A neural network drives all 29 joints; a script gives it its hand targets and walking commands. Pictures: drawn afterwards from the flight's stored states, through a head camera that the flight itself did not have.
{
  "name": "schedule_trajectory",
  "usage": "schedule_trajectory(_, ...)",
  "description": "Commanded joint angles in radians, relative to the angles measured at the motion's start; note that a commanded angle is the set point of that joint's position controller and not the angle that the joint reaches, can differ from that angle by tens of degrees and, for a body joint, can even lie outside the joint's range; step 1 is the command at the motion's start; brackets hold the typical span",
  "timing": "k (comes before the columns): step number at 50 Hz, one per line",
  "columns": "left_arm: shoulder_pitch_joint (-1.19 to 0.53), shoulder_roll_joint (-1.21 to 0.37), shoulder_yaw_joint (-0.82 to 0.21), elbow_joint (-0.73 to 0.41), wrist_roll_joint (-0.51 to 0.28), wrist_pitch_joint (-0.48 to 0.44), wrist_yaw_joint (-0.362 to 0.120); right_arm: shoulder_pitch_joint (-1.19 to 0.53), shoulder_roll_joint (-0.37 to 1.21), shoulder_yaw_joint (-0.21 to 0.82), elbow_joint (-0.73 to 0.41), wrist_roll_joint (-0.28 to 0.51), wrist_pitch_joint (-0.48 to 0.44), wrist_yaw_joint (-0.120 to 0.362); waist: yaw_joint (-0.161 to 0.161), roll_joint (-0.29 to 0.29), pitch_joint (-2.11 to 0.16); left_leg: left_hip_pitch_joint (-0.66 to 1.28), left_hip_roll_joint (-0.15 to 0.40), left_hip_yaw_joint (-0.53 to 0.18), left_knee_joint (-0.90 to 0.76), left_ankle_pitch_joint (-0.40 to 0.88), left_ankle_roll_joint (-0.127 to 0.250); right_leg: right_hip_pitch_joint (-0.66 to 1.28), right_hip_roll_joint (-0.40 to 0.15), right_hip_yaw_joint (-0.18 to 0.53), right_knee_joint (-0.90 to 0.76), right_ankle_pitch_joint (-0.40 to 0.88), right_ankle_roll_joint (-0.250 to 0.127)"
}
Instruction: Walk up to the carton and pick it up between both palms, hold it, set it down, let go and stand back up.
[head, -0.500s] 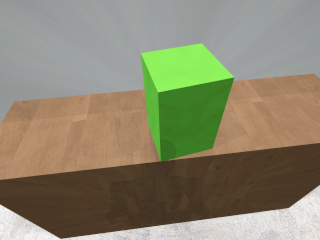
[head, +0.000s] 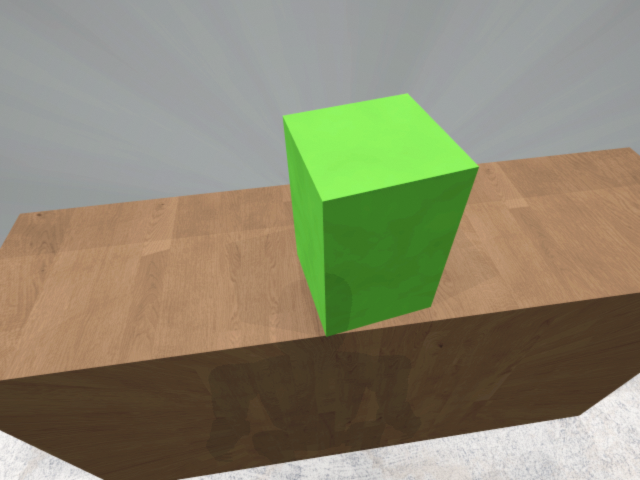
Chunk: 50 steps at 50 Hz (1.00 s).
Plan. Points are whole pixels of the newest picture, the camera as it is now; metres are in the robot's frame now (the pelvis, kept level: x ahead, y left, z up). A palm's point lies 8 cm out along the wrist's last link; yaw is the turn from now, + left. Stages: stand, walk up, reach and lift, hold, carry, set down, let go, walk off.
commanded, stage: walk up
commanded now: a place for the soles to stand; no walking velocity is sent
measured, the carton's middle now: (364, 221) +0.45 -0.04 +0.08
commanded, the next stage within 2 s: none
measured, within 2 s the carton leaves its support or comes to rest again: neither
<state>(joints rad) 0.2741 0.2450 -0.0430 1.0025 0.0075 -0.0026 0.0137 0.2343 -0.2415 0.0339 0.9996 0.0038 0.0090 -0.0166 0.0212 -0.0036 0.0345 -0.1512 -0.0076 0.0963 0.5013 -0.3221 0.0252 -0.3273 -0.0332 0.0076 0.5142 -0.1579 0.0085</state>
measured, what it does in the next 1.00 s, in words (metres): steps to the right: right foot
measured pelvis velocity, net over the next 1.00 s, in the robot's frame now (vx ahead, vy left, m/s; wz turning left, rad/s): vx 0.04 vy -0.21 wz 0.21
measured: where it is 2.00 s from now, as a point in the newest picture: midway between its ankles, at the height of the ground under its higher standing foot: outside the picture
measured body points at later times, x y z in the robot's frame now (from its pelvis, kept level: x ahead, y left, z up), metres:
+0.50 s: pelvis +0.01 -0.04 +0.00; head +0.04 -0.02 +0.45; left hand +0.09 +0.24 -0.14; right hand -0.02 -0.30 -0.13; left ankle -0.03 +0.10 -0.73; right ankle +0.08 -0.19 -0.69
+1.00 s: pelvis +0.04 -0.21 +0.00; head +0.05 -0.23 +0.45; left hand +0.09 +0.07 -0.12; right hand +0.17 -0.46 -0.14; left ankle +0.02 -0.07 -0.65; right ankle +0.11 -0.27 -0.73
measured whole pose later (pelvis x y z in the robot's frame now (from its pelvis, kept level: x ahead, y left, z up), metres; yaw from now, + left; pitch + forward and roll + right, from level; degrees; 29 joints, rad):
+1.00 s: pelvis +0.04 -0.21 +0.00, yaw +12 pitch -3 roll +2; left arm 0.18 0.23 0.00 0.88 0.02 0.03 0.01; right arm 0.32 -0.27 -0.06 0.80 -0.04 0.02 -0.04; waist 0.02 0.01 0.05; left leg -0.47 -0.06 -0.04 1.13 -0.44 -0.02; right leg -0.28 -0.07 -0.18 0.57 -0.24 -0.07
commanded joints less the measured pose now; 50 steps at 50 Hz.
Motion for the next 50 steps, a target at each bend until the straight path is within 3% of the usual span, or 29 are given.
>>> schedule_trajectory(1, 0.009, 0.134, 0.029, -0.042, 0.0, -0.013, 0.009, 0.044, -0.131, -0.027, -0.021, 0.001, -0.007, -0.007, -0.012, -0.02, -0.014, -0.05, 0.125, -0.112, -0.109, 0.09, 0.035, 0.054, -0.079, 0.098, -0.054, 0.146, -0.068)
schedule_trajectory(8, -0.007, 0.141, 0.031, -0.042, -0.002, -0.006, 0.011, 0.032, -0.133, -0.025, -0.017, 0.003, -0.001, -0.007, -0.006, 0.004, 0.011, -0.077, 0.127, -0.107, -0.124, 0.013, 0.041, 0.037, -0.068, 0.112, -0.064, 0.054, -0.065)
schedule_trajectory(14, -0.015, 0.151, 0.034, -0.04, -0.004, -0.006, 0.01, 0.044, -0.142, -0.025, -0.015, -0.002, -0.002, -0.006, -0.007, -0.027, 0.014, -0.071, 0.126, -0.093, -0.123, -0.015, 0.041, 0.034, -0.065, 0.14, -0.07, 0.043, -0.066)
schedule_trajectory(15, -0.112, 0.214, 0.066, -0.101, 0.071, 0.024, -0.016, 0.24, -0.122, -0.054, -0.03, -0.038, -0.019, -0.034, -0.09, -0.075, 0.033, 0.024, 0.271, -0.379, -0.245, -0.129, 0.104, -0.136, 0.012, 0.003, 0.148, -0.178, -0.007)
schedule_trajectory(16, -0.174, 0.172, 0.055, -0.133, 0.093, 0.047, -0.024, 0.294, -0.181, -0.074, -0.016, -0.04, -0.025, -0.057, -0.101, -0.026, 0.132, 0.057, 0.423, -0.548, -0.29, -0.099, 0.142, -0.345, -0.006, -0.003, 0.275, -0.326, 0.023)
schedule_trajectory(17, -0.155, 0.152, 0.056, -0.142, 0.103, 0.062, -0.026, 0.301, -0.202, -0.085, -0.018, -0.04, -0.03, -0.078, -0.089, -0.037, 0.152, 0.083, 0.497, -0.581, -0.281, -0.021, 0.174, -0.433, -0.074, 0.054, 0.362, -0.301, 0.032)
schedule_trajectory(18, -0.122, 0.137, 0.048, -0.141, 0.095, 0.071, -0.032, 0.252, -0.211, -0.094, -0.031, -0.041, -0.036, -0.091, -0.054, -0.017, 0.141, 0.098, 0.48, -0.523, -0.266, 0.032, 0.189, -0.45, -0.103, 0.073, 0.404, -0.257, 0.042)
schedule_trajectory(19, -0.098, 0.134, 0.044, -0.138, 0.089, 0.072, -0.037, 0.205, -0.195, -0.094, -0.055, -0.043, -0.044, -0.094, -0.026, 0.022, 0.117, 0.102, 0.422, -0.452, -0.245, 0.074, 0.183, -0.437, -0.116, 0.088, 0.427, -0.215, 0.052)
schedule_trajectory(20, -0.113, 0.132, 0.043, -0.147, 0.088, 0.073, -0.041, 0.191, -0.169, -0.093, -0.077, -0.042, -0.056, -0.091, -0.025, 0.064, 0.106, 0.071, 0.382, -0.406, -0.241, 0.148, 0.171, -0.41, -0.126, 0.083, 0.441, -0.178, 0.063)
schedule_trajectory(22, -0.146, 0.123, 0.044, -0.158, 0.091, 0.075, -0.051, 0.213, -0.106, -0.086, -0.097, -0.041, -0.072, -0.079, -0.032, 0.085, 0.075, 0.053, 0.312, -0.328, -0.206, 0.313, 0.155, -0.362, -0.109, 0.052, 0.47, -0.13, 0.076)
schedule_trajectory(25, -0.198, 0.111, 0.038, -0.185, 0.077, 0.079, -0.062, 0.251, -0.117, -0.101, -0.118, -0.049, -0.079, -0.074, -0.054, 0.129, 0.03, 0.085, 0.28, -0.268, -0.137, 0.544, 0.154, -0.339, -0.106, 0.02, 0.445, -0.134, 0.081)
schedule_trajectory(29, -0.274, 0.102, 0.037, -0.224, 0.062, 0.077, -0.071, 0.275, -0.171, -0.13, -0.158, -0.066, -0.074, -0.077, -0.078, 0.188, 0.0, 0.101, 0.277, -0.257, -0.062, 0.602, 0.141, -0.261, -0.109, 0.002, 0.32, -0.152, 0.059)
schedule_trajectory(31, -0.248, 0.107, 0.047, -0.22, 0.054, 0.071, -0.075, 0.246, -0.196, -0.139, -0.187, -0.068, -0.066, -0.074, -0.058, 0.188, -0.018, 0.011, 0.257, -0.252, -0.025, 0.564, 0.118, -0.116, -0.084, -0.025, 0.23, -0.127, 0.04)
schedule_trajectory(32, -0.186, 0.108, 0.053, -0.201, 0.049, 0.065, -0.073, 0.208, -0.211, -0.142, -0.206, -0.069, -0.059, -0.068, -0.023, 0.191, -0.029, -0.056, 0.234, -0.242, 0.017, 0.546, 0.095, 0.009, -0.063, -0.042, 0.141, -0.094, 0.026)
schedule_trajectory(33, -0.071, 0.125, 0.069, -0.164, 0.045, 0.055, -0.068, 0.175, -0.212, -0.135, -0.218, -0.068, -0.053, -0.06, 0.035, 0.129, -0.068, -0.15, 0.187, -0.211, 0.117, 0.488, 0.059, 0.192, -0.045, -0.059, 0.005, 0.042, 0.009)
schedule_trajectory(34, 0.044, 0.201, 0.097, -0.129, 0.042, 0.043, -0.061, 0.198, -0.142, -0.111, -0.229, -0.068, -0.05, -0.051, 0.091, -0.057, -0.141, -0.25, 0.085, -0.163, 0.322, 0.276, 0.011, 0.372, -0.073, -0.015, -0.051, 0.158, -0.013)
schedule_trajectory(35, 0.094, 0.295, 0.119, -0.133, 0.039, 0.038, -0.054, 0.242, -0.04, -0.081, -0.259, -0.065, -0.045, -0.046, 0.103, -0.331, -0.182, -0.419, -0.039, -0.105, 0.548, -0.275, -0.037, 0.449, -0.318, 0.256, -0.104, 0.287, -0.074)
schedule_trajectory(36, 0.026, 0.326, 0.121, -0.151, 0.006, 0.054, -0.043, 0.274, -0.039, -0.082, -0.254, -0.042, -0.025, -0.07, 0.08, -0.332, -0.213, -0.414, -0.057, -0.158, 0.717, -0.444, -0.026, 0.341, -0.395, 0.374, -0.169, 0.239, -0.191)
schedule_trajectory(37, -0.044, 0.29, 0.117, -0.173, -0.001, 0.064, -0.032, 0.235, -0.058, -0.09, -0.253, -0.04, -0.014, -0.083, 0.071, -0.295, -0.171, -0.429, -0.026, -0.203, 0.788, -0.419, -0.016, 0.258, -0.385, 0.352, -0.207, 0.121, -0.204)
schedule_trajectory(38, -0.097, 0.235, 0.101, -0.191, -0.001, 0.071, -0.022, 0.21, -0.064, -0.09, -0.254, -0.038, -0.011, -0.083, 0.046, -0.21, -0.095, -0.434, -0.004, -0.232, 0.801, -0.355, -0.009, 0.194, -0.342, 0.248, -0.195, 0.043, -0.176)
schedule_trajectory(40, -0.169, 0.159, 0.084, -0.209, 0.01, 0.066, -0.011, 0.244, -0.062, -0.095, -0.221, -0.038, -0.013, -0.065, -0.023, -0.135, -0.004, -0.389, 0.016, -0.219, 0.715, -0.228, -0.017, 0.09, -0.271, 0.128, -0.16, -0.006, -0.124)
schedule_trajectory(42, -0.166, 0.133, 0.084, -0.205, 0.015, 0.047, -0.013, 0.251, -0.066, -0.096, -0.211, -0.042, -0.016, -0.049, -0.032, -0.123, -0.001, -0.323, 0.001, -0.189, 0.697, -0.157, -0.026, 0.022, -0.263, 0.103, -0.196, -0.077, -0.144)
schedule_trajectory(45, -0.132, 0.122, 0.084, -0.197, 0.012, 0.022, -0.001, 0.207, -0.082, -0.107, -0.223, -0.04, -0.003, -0.03, -0.022, -0.086, 0.021, -0.353, -0.006, -0.191, 0.676, -0.12, -0.044, 0.026, -0.326, 0.134, -0.249, -0.182, -0.19)
schedule_trajectory(50, -0.089, 0.133, 0.079, -0.184, 0.015, -0.007, 0.02, 0.141, -0.11, -0.12, -0.214, -0.044, 0.026, -0.012, -0.015, -0.067, 0.072, -0.42, 0.006, -0.224, 0.592, -0.099, -0.059, 0.078, -0.397, 0.165, -0.311, -0.351, -0.18)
